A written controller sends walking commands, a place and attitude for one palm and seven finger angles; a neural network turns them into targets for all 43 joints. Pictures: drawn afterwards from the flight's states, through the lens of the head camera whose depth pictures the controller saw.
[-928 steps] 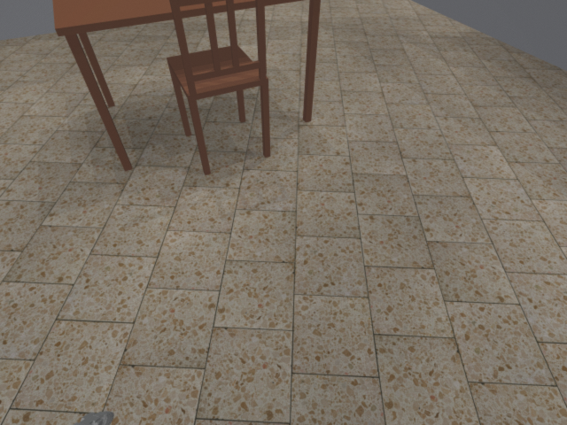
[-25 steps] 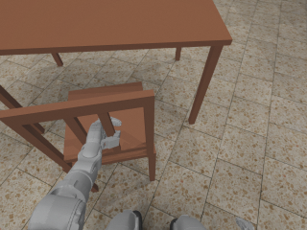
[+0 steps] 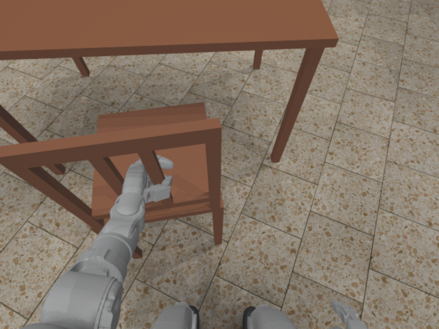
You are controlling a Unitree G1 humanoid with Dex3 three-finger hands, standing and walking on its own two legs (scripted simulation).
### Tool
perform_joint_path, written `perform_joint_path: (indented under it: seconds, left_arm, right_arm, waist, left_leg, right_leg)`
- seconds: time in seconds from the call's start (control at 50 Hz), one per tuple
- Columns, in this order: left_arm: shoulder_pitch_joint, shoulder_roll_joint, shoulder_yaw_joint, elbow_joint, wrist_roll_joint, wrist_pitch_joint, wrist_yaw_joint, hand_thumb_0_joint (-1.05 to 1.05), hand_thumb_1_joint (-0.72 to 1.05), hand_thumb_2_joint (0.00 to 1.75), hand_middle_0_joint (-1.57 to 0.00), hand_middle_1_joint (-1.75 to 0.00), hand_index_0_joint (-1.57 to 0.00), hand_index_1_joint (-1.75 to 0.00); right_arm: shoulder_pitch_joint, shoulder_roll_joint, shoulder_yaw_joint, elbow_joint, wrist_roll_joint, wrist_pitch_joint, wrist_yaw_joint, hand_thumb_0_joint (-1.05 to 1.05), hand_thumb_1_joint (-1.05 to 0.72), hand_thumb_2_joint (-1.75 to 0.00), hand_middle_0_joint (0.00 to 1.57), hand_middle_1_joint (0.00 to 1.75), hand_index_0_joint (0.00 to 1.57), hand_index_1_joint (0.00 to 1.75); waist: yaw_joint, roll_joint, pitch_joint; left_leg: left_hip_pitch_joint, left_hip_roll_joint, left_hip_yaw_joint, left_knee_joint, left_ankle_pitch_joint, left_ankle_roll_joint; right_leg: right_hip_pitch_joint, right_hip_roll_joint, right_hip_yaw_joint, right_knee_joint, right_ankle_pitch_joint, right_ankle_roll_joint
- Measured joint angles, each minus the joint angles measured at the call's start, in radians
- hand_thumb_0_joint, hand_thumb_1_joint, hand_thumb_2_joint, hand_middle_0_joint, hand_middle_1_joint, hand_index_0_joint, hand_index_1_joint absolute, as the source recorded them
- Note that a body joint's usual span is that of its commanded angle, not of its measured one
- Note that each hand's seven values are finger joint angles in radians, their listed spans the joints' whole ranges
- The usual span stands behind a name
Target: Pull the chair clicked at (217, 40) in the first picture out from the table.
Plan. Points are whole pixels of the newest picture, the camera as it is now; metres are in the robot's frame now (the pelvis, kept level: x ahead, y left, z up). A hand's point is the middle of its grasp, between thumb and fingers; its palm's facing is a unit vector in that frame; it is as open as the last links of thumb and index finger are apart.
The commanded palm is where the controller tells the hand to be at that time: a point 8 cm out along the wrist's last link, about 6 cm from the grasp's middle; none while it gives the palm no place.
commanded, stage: step backward, pulling the chair out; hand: left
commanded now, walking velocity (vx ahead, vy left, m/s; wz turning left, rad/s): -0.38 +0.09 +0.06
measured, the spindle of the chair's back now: (119, 185) +0.40 +0.23 -0.08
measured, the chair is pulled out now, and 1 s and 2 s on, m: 0.21 0.37 0.59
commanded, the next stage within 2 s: stop walking, hand still on the chair in 1.84 s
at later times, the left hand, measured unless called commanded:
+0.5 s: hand (159, 219) +0.31 +0.13 -0.06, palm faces -0.03 -0.99 -0.17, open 5.7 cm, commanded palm +0.30 +0.18 -0.05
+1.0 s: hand (155, 269) +0.22 +0.12 -0.06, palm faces -0.01 -0.98 -0.18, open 5.8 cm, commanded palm +0.21 +0.17 -0.05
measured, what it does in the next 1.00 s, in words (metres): walks backwards: left foot, then right foot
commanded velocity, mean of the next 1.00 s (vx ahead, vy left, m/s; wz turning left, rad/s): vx -0.38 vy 0.00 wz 0.04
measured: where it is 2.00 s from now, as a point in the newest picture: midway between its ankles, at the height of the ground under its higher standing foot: outside the picture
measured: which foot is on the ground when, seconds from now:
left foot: down 0.00-0.06, up 0.08-0.20, down 0.22-0.96, up 0.98-1.00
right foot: down 0.00-0.30, up 0.32-0.40, down 0.42-0.74, up 0.76-0.86, down 0.88-1.00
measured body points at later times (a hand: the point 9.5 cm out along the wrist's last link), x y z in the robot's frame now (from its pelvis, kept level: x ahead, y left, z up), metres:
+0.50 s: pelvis -0.07 +0.00 +0.00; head +0.04 +0.00 +0.44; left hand +0.31 +0.18 -0.04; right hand +0.03 -0.24 -0.13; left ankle -0.03 +0.13 -0.73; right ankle -0.04 -0.12 -0.73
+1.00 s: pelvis -0.16 +0.00 +0.00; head -0.06 -0.02 +0.44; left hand +0.22 +0.17 -0.04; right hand -0.07 -0.25 -0.14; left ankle -0.12 +0.14 -0.71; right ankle -0.12 -0.12 -0.73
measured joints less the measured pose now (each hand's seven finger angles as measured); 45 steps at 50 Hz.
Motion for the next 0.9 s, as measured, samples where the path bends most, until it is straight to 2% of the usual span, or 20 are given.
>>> perform_joint_path:
  seconds: [0.06, 0.12, 0.16, 0.22, 0.26, 0.32, 0.38, 0.44, 0.52, 0.58, 0.62, 0.64, 0.68, 0.7, 0.74, 0.82, 0.9]
  left_arm:
    - [0.003, 0.011, 0.024, -0.006, -0.008, -0.005, 0.001, 0.04, 0.62, 0.78, -0.25, -1.15, -0.49, -1.44]
    - [0.008, 0.004, 0.029, -0.015, -0.01, 0.0, 0.003, 0.05, 0.62, 0.78, -0.25, -1.15, -0.49, -1.44]
    - [0.008, -0.009, 0.024, -0.028, -0.005, 0.009, 0.004, 0.05, 0.62, 0.77, -0.25, -1.15, -0.49, -1.44]
    - [0.002, -0.028, -0.005, -0.055, 0.002, 0.031, 0.007, 0.04, 0.63, 0.76, -0.24, -1.16, -0.49, -1.44]
    - [-0.003, -0.024, -0.028, -0.073, 0.0, 0.042, 0.008, 0.04, 0.64, 0.76, -0.22, -1.17, -0.49, -1.44]
    - [0.004, -0.014, -0.05, -0.092, 0.001, 0.048, 0.001, 0.04, 0.65, 0.75, -0.21, -1.18, -0.49, -1.44]
    - [0.017, -0.014, -0.049, -0.084, 0.006, 0.037, -0.008, 0.05, 0.65, 0.75, -0.21, -1.19, -0.49, -1.44]
    - [0.023, -0.008, -0.038, -0.06, 0.006, 0.018, -0.013, 0.05, 0.64, 0.77, -0.22, -1.19, -0.49, -1.44]
    - [0.018, -0.001, 0.003, -0.036, -0.005, -0.006, -0.012, 0.06, 0.62, 0.78, -0.24, -1.16, -0.49, -1.44]
    - [0.019, -0.008, 0.014, -0.027, -0.008, -0.006, -0.007, 0.06, 0.62, 0.78, -0.25, -1.15, -0.49, -1.44]
    - [0.018, -0.02, 0.013, -0.027, -0.005, 0.002, -0.005, 0.07, 0.62, 0.77, -0.24, -1.15, -0.49, -1.44]
    - [0.017, -0.027, 0.007, -0.03, 0.0, 0.008, -0.002, 0.07, 0.63, 0.77, -0.24, -1.15, -0.49, -1.44]
    - [0.011, -0.041, -0.012, -0.036, 0.006, 0.024, 0.0, 0.06, 0.63, 0.76, -0.24, -1.16, -0.49, -1.44]
    - [0.004, -0.04, -0.025, -0.04, 0.005, 0.031, 0.001, 0.06, 0.63, 0.76, -0.23, -1.17, -0.49, -1.44]
    - [0.0, -0.031, -0.045, -0.049, 0.002, 0.038, -0.003, 0.06, 0.64, 0.76, -0.22, -1.18, -0.49, -1.44]
    - [0.01, -0.021, -0.044, -0.044, 0.003, 0.026, -0.013, 0.07, 0.64, 0.76, -0.22, -1.19, -0.49, -1.44]
    - [0.017, -0.009, -0.02, -0.02, 0.003, 0.006, -0.017, 0.07, 0.62, 0.78, -0.24, -1.18, -0.49, -1.44]
  right_arm:
    - [-0.004, 0.011, 0.007, -0.009, 0.015, 0.005, -0.004, 0.01, -0.9, -0.9, 0.2, 0.3, 0.2, 0.3]
    - [0.0, -0.009, 0.007, -0.007, 0.023, 0.01, -0.018, 0.01, -0.9, -0.9, 0.2, 0.3, 0.2, 0.3]
    - [0.002, -0.032, 0.006, 0.003, 0.02, 0.013, -0.029, 0.01, -0.9, -0.9, 0.2, 0.3, 0.2, 0.3]
    - [0.006, -0.066, -0.001, 0.013, 0.021, 0.026, -0.045, 0.01, -0.9, -0.9, 0.2, 0.3, 0.2, 0.3]
    - [-0.004, -0.068, -0.008, 0.011, 0.024, 0.044, -0.05, 0.01, -0.9, -0.9, 0.2, 0.3, 0.2, 0.3]
    - [0.004, -0.06, -0.013, -0.024, 0.013, 0.06, -0.045, 0.01, -0.9, -0.9, 0.2, 0.3, 0.2, 0.3]
    - [0.016, -0.037, -0.017, -0.038, 0.002, 0.057, -0.026, 0.01, -0.9, -0.9, 0.2, 0.3, 0.2, 0.3]
    - [0.018, -0.009, -0.008, -0.03, -0.003, 0.045, -0.003, 0.01, -0.9, -0.9, 0.2, 0.3, 0.2, 0.3]
    - [-0.013, 0.008, 0.004, -0.019, 0.01, 0.037, 0.002, 0.01, -0.9, -0.9, 0.2, 0.3, 0.2, 0.3]
    - [-0.015, -0.003, 0.006, -0.015, 0.022, 0.032, -0.015, 0.01, -0.9, -0.9, 0.2, 0.3, 0.2, 0.3]
    - [-0.014, -0.021, 0.006, -0.002, 0.019, 0.028, -0.026, 0.01, -0.9, -0.9, 0.2, 0.3, 0.2, 0.3]
    - [-0.012, -0.032, 0.007, 0.004, 0.017, 0.027, -0.032, 0.01, -0.9, -0.9, 0.2, 0.3, 0.2, 0.3]
    - [-0.003, -0.057, 0.004, 0.012, 0.017, 0.028, -0.044, 0.01, -0.9, -0.9, 0.2, 0.3, 0.2, 0.3]
    - [-0.007, -0.059, -0.002, 0.017, 0.019, 0.034, -0.047, 0.01, -0.9, -0.9, 0.2, 0.3, 0.2, 0.3]
    - [-0.005, -0.052, -0.01, 0.007, 0.018, 0.044, -0.044, 0.01, -0.9, -0.9, 0.2, 0.3, 0.2, 0.3]
    - [0.012, -0.028, -0.017, -0.014, -0.006, 0.036, -0.022, 0.01, -0.9, -0.9, 0.2, 0.3, 0.2, 0.3]
    - [0.024, 0.002, -0.006, -0.004, -0.006, 0.019, 0.007, 0.01, -0.9, -0.9, 0.2, 0.3, 0.2, 0.3]
  waist:
    - [-0.018, 0.023, 0.009]
    - [-0.032, 0.031, 0.007]
    - [-0.04, 0.031, 0.005]
    - [-0.048, 0.029, 0.003]
    - [-0.034, -0.005, 0.018]
    - [-0.016, -0.034, 0.018]
    - [-0.008, -0.033, 0.005]
    - [0.011, -0.028, -0.006]
    - [-0.007, 0.022, 0.024]
    - [-0.022, 0.032, 0.018]
    - [-0.03, 0.029, 0.011]
    - [-0.034, 0.028, 0.007]
    - [-0.04, 0.037, -0.003]
    - [-0.038, 0.022, 0.003]
    - [-0.017, -0.015, 0.011]
    - [-0.005, -0.019, 0.011]
    - [0.007, -0.009, 0.009]
  left_leg:
    - [-0.028, 0.019, -0.021, 0.022, 0.014, -0.019]
    - [-0.051, -0.004, -0.047, 0.129, -0.127, -0.034]
    - [-0.032, -0.014, -0.05, 0.132, -0.16, -0.035]
    - [0.033, -0.005, -0.042, 0.014, -0.037, -0.025]
    - [0.049, -0.025, -0.019, -0.023, -0.018, -0.004]
    - [0.053, -0.036, 0.006, -0.058, -0.006, 0.012]
    - [0.043, -0.028, 0.005, -0.056, 0.001, 0.012]
    - [0.029, -0.01, 0.012, -0.04, 0.0, 0.0]
    - [0.005, 0.032, -0.008, -0.015, 0.022, -0.019]
    - [-0.033, 0.008, -0.037, 0.107, -0.114, -0.034]
    - [-0.024, -0.01, -0.042, 0.129, -0.158, -0.037]
    - [-0.005, -0.011, -0.04, 0.098, -0.142, -0.037]
    - [0.05, 0.006, -0.034, -0.015, 0.003, -0.027]
    - [0.055, -0.004, -0.026, -0.032, 0.015, -0.016]
    - [0.061, -0.02, 0.002, -0.046, 0.002, 0.0]
    - [0.053, -0.01, 0.009, -0.063, 0.014, 0.003]
    - [0.034, 0.016, 0.006, -0.041, 0.022, -0.018]
  right_leg:
    - [-0.001, 0.02, -0.019, -0.031, 0.026, -0.017]
    - [-0.017, 0.01, -0.025, -0.028, 0.033, -0.02]
    - [-0.026, -0.007, -0.029, -0.028, 0.039, -0.012]
    - [-0.04, -0.032, -0.044, -0.024, 0.046, 0.007]
    - [-0.038, -0.053, -0.024, -0.042, 0.068, 0.024]
    - [-0.058, -0.062, -0.008, -0.008, 0.072, 0.012]
    - [-0.029, -0.041, 0.0, 0.051, -0.03, -0.007]
    - [0.031, -0.025, 0.0, -0.012, -0.043, -0.001]
    - [0.046, 0.017, -0.021, -0.068, 0.026, -0.013]
    - [0.026, 0.012, -0.024, -0.066, 0.035, -0.018]
    - [0.012, -0.006, -0.024, -0.063, 0.043, -0.011]
    - [0.006, -0.014, -0.027, -0.061, 0.046, -0.006]
    - [-0.009, -0.024, -0.039, -0.047, 0.047, 0.007]
    - [-0.014, -0.037, -0.035, -0.042, 0.05, 0.014]
    - [-0.027, -0.053, -0.011, -0.031, 0.074, 0.016]
    - [-0.029, -0.031, 0.004, 0.076, -0.094, -0.004]
    - [0.062, -0.008, 0.003, -0.028, -0.014, -0.01]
